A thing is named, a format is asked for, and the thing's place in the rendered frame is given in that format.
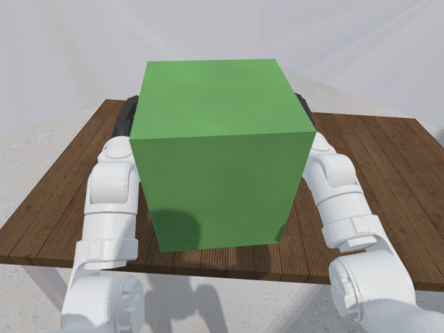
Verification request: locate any left robot hand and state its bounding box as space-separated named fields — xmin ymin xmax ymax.
xmin=112 ymin=95 xmax=139 ymax=138

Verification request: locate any carton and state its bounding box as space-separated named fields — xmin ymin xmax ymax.
xmin=129 ymin=59 xmax=317 ymax=253

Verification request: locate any robot left upper arm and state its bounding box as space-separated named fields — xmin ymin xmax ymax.
xmin=44 ymin=274 xmax=144 ymax=333

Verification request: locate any right robot hand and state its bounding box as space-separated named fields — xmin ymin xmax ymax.
xmin=295 ymin=93 xmax=314 ymax=126

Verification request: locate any robot right forearm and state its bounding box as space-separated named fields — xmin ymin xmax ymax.
xmin=302 ymin=132 xmax=416 ymax=301

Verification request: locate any robot left forearm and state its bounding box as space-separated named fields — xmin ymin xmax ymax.
xmin=60 ymin=136 xmax=141 ymax=329

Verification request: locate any table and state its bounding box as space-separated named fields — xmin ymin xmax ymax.
xmin=0 ymin=99 xmax=444 ymax=313

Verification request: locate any robot right upper arm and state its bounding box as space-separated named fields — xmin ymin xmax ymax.
xmin=329 ymin=249 xmax=444 ymax=333

